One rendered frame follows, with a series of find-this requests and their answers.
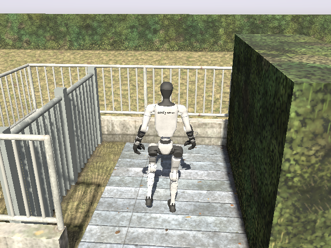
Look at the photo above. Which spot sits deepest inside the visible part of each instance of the robot right thigh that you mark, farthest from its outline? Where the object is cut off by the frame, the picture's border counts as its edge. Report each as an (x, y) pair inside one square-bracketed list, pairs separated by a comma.
[(175, 161)]

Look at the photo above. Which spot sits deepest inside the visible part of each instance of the robot right forearm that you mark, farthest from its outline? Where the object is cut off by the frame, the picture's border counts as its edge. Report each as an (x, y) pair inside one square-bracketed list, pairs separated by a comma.
[(191, 135)]

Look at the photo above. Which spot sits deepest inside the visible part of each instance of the left robot upper arm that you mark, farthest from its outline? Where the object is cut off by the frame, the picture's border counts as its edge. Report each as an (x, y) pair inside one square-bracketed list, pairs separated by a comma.
[(146, 117)]

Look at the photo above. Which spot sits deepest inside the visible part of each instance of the robot left forearm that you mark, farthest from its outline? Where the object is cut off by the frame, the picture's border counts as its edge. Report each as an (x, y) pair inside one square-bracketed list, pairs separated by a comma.
[(139, 136)]

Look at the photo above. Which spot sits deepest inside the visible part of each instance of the robot left hand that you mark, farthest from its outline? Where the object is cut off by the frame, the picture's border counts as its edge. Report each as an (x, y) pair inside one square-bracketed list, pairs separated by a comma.
[(135, 147)]

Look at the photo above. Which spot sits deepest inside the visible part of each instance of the robot right hand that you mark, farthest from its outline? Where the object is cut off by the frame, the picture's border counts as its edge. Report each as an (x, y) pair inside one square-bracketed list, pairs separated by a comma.
[(188, 142)]

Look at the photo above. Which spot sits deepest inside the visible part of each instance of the robot head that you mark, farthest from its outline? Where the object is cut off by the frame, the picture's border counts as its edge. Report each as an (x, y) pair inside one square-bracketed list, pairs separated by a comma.
[(166, 89)]

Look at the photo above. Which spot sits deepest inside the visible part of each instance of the right robot upper arm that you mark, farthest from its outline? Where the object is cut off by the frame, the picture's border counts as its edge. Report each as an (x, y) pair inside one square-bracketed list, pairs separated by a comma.
[(185, 118)]

